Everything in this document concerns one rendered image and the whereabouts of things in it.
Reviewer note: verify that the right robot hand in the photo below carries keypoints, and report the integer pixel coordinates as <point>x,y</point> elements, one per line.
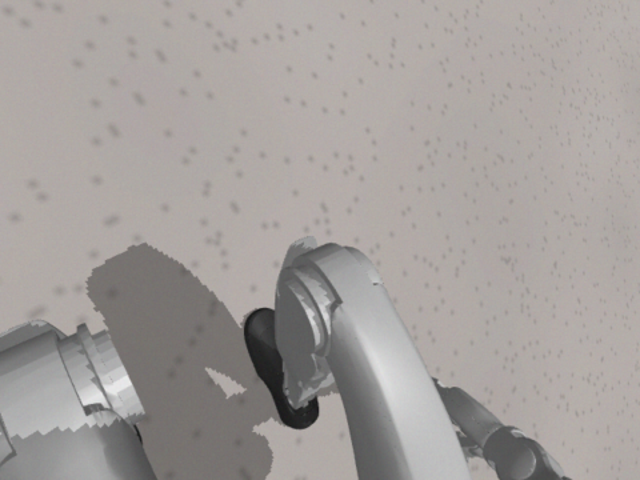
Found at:
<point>472,418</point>

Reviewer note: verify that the right robot arm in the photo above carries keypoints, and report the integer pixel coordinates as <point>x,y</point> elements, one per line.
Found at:
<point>514,456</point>

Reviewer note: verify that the right robot foot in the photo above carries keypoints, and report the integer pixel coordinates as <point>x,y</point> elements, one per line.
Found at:
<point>259,334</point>

